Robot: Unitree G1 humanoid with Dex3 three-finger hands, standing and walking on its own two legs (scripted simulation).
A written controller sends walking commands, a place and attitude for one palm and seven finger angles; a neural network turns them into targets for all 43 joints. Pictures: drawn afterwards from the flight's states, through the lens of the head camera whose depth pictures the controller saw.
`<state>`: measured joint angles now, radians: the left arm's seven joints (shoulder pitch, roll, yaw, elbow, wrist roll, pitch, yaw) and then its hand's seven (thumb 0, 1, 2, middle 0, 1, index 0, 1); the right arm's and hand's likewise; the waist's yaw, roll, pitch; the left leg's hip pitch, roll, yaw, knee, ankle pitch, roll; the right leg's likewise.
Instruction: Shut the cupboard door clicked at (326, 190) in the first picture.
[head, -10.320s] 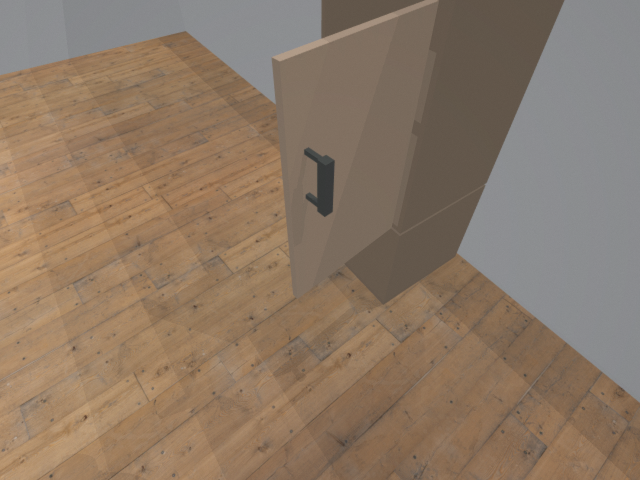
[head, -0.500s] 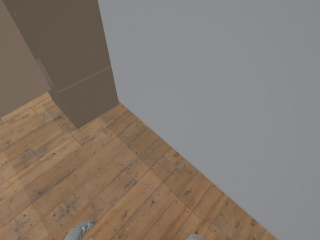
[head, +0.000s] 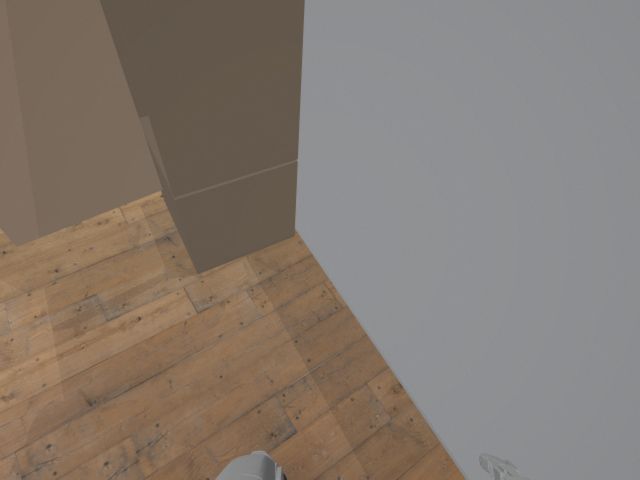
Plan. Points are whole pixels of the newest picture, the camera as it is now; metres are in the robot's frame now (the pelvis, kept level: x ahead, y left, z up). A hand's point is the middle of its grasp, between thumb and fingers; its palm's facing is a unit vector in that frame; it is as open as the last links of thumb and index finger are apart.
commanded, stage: turn to face it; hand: left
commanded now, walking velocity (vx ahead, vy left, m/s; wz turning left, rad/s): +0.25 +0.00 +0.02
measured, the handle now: out of the picture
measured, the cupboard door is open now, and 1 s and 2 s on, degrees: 97 97 97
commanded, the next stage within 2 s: take the last steps up to it in 1.32 s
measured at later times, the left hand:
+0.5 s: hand (211, 389) +0.25 +0.18 -0.13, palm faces +0.17 -0.96 -0.23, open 7.4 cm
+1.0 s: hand out of the picture +0.12 +0.25 -0.15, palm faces +0.49 -0.83 -0.26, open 7.4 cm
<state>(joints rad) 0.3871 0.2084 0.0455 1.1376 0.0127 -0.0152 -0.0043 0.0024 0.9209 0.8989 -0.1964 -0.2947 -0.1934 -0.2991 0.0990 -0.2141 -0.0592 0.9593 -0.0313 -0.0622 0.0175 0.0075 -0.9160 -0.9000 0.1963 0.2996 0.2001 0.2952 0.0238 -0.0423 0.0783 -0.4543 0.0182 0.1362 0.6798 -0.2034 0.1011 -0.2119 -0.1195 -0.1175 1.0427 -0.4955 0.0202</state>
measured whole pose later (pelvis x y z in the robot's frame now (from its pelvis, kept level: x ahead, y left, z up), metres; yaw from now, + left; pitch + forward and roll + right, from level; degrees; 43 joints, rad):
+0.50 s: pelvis +0.15 -0.02 +0.02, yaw +11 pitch +0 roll +0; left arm 0.10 0.17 0.04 0.91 0.02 -0.03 0.02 0.00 0.91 0.90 -0.20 -0.29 -0.20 -0.30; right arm 0.28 -0.19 -0.06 1.05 -0.01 0.03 0.00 0.01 -0.91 -0.90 0.20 0.30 0.20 0.30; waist -0.04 0.02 0.08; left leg -0.38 -0.04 0.01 0.98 -0.52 -0.02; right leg -0.31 -0.05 -0.13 0.59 -0.29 -0.03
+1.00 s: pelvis +0.18 +0.02 +0.02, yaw +27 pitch +1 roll -1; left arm 0.21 0.29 0.08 0.94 0.02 0.06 0.01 0.01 0.91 0.90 -0.20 -0.29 -0.19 -0.30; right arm 0.09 -0.23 -0.04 0.88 -0.02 0.02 0.01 0.01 -0.91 -0.90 0.20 0.30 0.20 0.30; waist 0.04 -0.05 0.09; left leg -0.33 -0.02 0.04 0.53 -0.22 0.06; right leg -0.50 -0.10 -0.02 1.10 -0.41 0.07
